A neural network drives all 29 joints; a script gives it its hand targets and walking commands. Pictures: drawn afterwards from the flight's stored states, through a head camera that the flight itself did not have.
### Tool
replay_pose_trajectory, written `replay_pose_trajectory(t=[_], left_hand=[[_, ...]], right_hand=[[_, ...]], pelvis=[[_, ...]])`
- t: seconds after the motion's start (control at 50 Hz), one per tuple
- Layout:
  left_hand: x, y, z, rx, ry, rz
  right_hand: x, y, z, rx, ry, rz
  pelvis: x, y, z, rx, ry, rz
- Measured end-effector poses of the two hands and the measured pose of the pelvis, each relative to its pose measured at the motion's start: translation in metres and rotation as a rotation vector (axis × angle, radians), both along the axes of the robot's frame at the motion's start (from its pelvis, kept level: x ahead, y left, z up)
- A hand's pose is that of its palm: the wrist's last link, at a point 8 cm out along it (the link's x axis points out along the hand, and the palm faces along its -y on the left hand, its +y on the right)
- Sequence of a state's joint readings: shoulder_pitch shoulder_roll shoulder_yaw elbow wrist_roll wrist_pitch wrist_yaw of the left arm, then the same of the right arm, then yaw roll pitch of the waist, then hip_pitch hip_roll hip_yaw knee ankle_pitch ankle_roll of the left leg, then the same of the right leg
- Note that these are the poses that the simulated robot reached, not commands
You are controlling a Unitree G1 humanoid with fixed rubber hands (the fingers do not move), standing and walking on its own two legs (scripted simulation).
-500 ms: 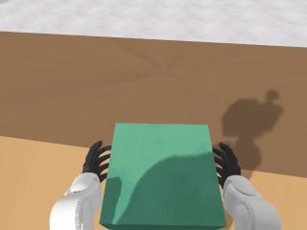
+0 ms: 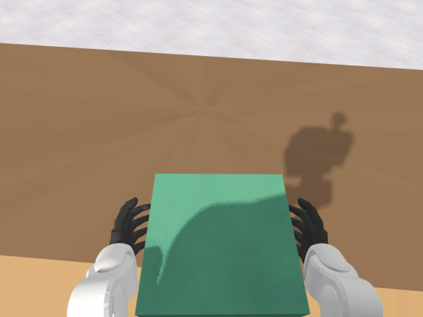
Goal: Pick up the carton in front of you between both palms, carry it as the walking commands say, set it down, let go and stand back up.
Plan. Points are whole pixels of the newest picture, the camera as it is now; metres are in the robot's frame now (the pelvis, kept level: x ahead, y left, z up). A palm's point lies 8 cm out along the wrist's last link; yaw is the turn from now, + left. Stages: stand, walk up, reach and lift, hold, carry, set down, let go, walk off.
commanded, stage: carry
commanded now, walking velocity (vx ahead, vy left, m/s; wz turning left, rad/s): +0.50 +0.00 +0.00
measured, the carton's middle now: (217, 257) +0.23 +0.00 +0.01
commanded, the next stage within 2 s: none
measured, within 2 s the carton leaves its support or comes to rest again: neither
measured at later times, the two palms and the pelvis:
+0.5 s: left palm (168, 100) +0.61 +0.12 +0.09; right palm (284, 102) +0.62 -0.19 +0.08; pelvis +0.33 -0.04 -0.01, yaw +1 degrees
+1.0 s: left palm (173, 52) +1.00 +0.15 +0.04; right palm (254, 54) +0.99 -0.16 +0.04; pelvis +0.67 +0.00 -0.03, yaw +1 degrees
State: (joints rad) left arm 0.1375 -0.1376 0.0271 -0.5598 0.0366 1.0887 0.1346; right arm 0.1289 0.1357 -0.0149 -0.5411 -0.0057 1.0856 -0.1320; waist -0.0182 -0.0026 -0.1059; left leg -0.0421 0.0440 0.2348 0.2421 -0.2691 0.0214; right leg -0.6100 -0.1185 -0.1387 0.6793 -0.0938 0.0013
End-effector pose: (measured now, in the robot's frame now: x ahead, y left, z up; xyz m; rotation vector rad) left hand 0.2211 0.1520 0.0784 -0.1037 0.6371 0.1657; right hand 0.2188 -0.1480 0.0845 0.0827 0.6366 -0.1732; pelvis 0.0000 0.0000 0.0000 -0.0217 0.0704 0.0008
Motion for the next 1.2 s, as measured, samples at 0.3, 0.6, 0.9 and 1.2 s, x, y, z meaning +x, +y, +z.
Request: replay_pose_trajectory(t=[0.3, 0.6, 0.9, 1.2], left_hand=[[0.21, -0.033, -0.007, 0.037, 0.047, 0.088], [0.489, -0.021, -0.001, 0.01, -0.048, 0.078], [0.711, -0.002, -0.052, -0.062, 0.026, 0.066], [0.924, -0.009, -0.06, 0.029, -0.064, 0.116]], right_hand=[[0.236, -0.032, -0.021, 0.041, 0.047, 0.083], [0.497, -0.031, -0.006, -0.013, -0.048, -0.062], [0.698, -0.006, -0.053, 0.072, 0.015, -0.103], [0.941, -0.017, -0.072, 0.03, -0.06, -0.013]], pelvis=[[0.206, -0.049, -0.011, 0.032, -0.011, 0.047], [0.403, -0.026, -0.022, 0.003, -0.004, 0.005], [0.598, 0.006, -0.024, -0.005, 0.038, 0.002], [0.828, -0.023, -0.079, 0.03, 0.001, 0.021]])
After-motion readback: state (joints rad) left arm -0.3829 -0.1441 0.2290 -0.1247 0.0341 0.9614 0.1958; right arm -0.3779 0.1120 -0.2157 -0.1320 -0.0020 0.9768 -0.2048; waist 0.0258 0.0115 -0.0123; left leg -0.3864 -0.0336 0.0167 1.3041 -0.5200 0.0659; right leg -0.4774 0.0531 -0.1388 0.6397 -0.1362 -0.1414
